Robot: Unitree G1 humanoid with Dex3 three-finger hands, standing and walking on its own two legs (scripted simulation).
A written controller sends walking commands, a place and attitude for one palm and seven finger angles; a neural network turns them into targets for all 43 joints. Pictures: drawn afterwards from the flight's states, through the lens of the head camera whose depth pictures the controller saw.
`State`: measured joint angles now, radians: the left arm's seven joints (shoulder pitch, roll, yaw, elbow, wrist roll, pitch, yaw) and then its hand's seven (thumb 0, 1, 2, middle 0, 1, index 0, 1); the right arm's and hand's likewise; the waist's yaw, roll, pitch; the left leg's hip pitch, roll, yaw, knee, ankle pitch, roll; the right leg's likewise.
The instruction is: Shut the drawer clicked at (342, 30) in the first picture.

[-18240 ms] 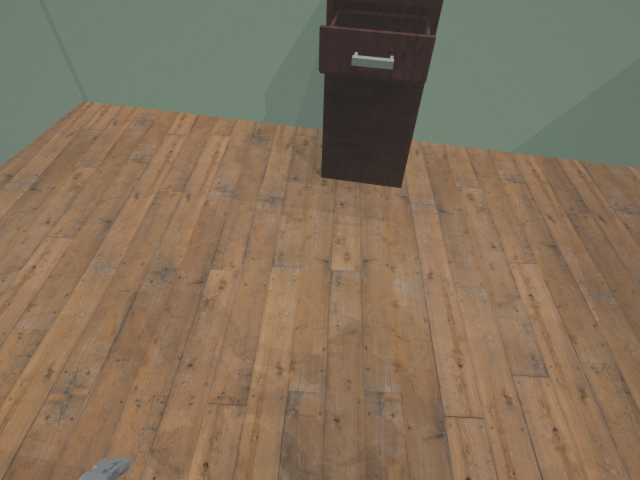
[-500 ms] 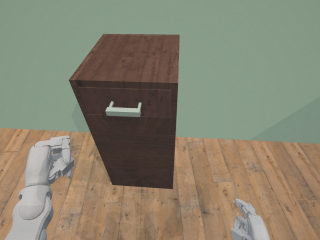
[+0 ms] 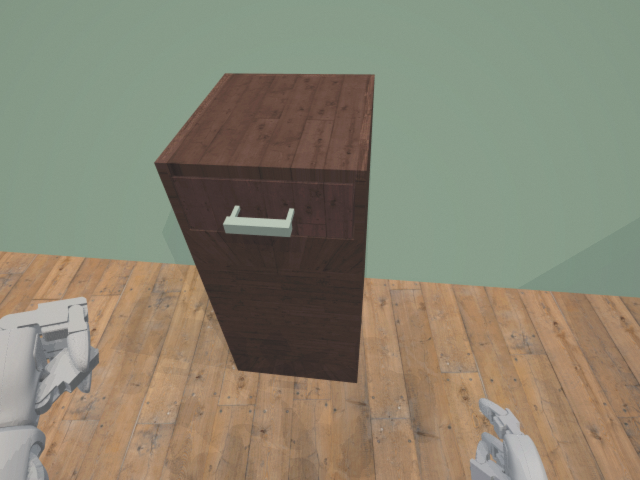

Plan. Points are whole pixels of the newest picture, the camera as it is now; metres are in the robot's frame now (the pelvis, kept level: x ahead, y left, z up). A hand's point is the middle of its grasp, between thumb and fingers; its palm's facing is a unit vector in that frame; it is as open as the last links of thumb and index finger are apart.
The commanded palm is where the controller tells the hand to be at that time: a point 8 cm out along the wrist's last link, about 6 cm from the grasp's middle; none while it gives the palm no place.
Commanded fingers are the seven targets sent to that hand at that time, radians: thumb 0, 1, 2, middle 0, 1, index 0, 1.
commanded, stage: step back with the hand held close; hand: left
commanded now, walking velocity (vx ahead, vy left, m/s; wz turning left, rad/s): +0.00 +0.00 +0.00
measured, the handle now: (260, 219) +0.59 +0.21 -0.03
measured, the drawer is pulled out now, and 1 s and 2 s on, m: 0.00 0.00 0.00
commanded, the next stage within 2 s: stop stepping back and stand still in 1.46 s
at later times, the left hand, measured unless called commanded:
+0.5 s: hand (76, 371) +0.16 +0.25 +0.15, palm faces +0.28 -0.82 -0.50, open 3.2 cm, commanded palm +0.10 +0.30 +0.17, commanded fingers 0.00 0.90 0.90 -1.40 -1.60 -1.40 -1.60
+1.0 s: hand out of the picture +0.09 +0.28 +0.16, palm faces +0.37 -0.80 -0.47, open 3.2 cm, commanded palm +0.01 +0.32 +0.17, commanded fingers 0.00 0.90 0.90 -1.40 -1.60 -1.40 -1.60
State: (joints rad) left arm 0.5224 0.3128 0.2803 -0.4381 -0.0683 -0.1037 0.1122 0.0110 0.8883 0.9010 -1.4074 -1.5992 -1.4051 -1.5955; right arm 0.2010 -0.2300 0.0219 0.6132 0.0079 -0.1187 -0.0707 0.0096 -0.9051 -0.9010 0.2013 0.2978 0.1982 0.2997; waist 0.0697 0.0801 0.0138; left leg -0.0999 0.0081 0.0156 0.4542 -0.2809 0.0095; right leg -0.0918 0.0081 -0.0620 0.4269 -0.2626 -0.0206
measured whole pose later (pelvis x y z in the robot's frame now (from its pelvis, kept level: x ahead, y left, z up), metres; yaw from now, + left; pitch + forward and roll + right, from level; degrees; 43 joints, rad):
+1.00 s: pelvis -0.11 +0.03 -0.01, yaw +2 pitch +0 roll -4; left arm 0.59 0.42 0.39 -0.61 0.00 -0.24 0.16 0.01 0.88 0.90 -1.41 -1.60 -1.41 -1.59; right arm 0.25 -0.20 -0.01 0.57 -0.01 -0.07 -0.08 0.01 -0.90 -0.90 0.20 0.30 0.20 0.30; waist -0.04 0.01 0.02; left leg -0.43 -0.01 -0.03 0.57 -0.15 0.06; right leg -0.37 0.07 0.00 0.71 -0.27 0.02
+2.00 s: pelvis -0.35 +0.09 -0.03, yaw -2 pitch -1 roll -3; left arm 0.53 0.41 0.41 -0.65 -0.06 -0.16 0.15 0.01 0.88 0.90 -1.41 -1.60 -1.41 -1.60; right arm 0.29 -0.18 0.03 0.65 0.00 -0.05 -0.06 0.01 -0.90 -0.90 0.21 0.30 0.20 0.30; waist 0.01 -0.06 -0.12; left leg -0.40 0.07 0.00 0.79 -0.42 0.02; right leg -0.17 -0.02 -0.11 0.69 -0.52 -0.03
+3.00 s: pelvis -0.40 +0.06 -0.01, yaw +2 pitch -1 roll +1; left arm 0.64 0.37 0.35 -0.56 -0.02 -0.22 0.16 0.01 0.88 0.90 -1.41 -1.60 -1.41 -1.59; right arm 0.23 -0.20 0.00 0.65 0.00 -0.09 -0.07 0.01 -0.90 -0.90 0.20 0.30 0.20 0.30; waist 0.01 -0.01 0.05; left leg -0.23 0.02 0.06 0.50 -0.25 0.01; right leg -0.25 0.01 -0.08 0.54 -0.27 -0.04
